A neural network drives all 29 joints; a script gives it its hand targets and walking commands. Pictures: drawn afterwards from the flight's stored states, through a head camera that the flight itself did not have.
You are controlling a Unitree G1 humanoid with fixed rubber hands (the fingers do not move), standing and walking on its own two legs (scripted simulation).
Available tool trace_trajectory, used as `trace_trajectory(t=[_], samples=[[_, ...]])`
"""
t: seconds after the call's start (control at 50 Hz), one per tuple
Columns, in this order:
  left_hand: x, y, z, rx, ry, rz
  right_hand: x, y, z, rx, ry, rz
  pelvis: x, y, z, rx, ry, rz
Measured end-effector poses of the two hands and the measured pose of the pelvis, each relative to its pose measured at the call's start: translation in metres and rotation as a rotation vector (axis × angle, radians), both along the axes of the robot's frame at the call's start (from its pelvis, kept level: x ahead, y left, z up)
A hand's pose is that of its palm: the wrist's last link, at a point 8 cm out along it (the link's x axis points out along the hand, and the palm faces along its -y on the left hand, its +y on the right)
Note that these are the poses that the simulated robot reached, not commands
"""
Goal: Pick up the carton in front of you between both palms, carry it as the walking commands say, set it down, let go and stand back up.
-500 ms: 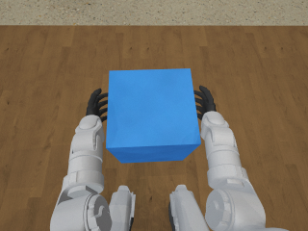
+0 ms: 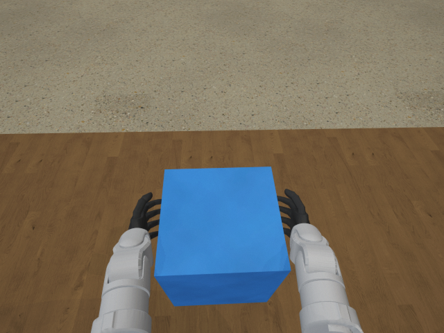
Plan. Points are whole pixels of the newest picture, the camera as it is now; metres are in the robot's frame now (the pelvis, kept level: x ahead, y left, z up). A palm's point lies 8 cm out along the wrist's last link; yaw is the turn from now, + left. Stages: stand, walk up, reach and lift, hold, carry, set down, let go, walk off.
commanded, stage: reach and lift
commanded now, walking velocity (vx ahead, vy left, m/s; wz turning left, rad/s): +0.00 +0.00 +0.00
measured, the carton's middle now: (219, 240) +0.33 +0.00 -0.07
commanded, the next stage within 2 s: hold in 1.14 s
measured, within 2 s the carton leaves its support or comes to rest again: neither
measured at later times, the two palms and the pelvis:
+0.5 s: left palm (132, 230) +0.30 +0.15 +0.05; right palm (308, 226) +0.30 -0.15 +0.05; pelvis +0.00 +0.00 +0.02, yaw +0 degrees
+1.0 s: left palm (131, 224) +0.31 +0.15 +0.06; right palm (309, 219) +0.31 -0.15 +0.06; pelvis +0.02 +0.00 +0.03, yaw +0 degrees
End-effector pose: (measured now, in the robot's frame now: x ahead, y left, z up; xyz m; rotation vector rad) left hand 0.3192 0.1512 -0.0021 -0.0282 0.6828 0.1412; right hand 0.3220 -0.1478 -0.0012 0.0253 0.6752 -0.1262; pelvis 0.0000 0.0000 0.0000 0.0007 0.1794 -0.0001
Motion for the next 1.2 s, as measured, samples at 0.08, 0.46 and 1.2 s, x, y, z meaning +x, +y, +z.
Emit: trace_trajectory(t=[0.08, 0.46, 1.2], samples=[[-0.008, 0.000, 0.022, 0.003, -0.015, -0.006, -0.009, 0.000, 0.022, -0.004, -0.015, -0.001, 0.005, 0.000, 0.011, 0.000, -0.076, 0.000], [-0.021, 0.000, 0.049, 0.020, 0.001, -0.022, -0.022, -0.001, 0.049, -0.023, 0.001, 0.013, -0.003, 0.001, 0.022, -0.001, -0.252, 0.002], [-0.017, 0.000, 0.068, 0.052, -0.012, -0.042, -0.019, 0.000, 0.068, -0.054, -0.012, 0.034, 0.016, 0.001, 0.030, 0.000, -0.282, 0.002]])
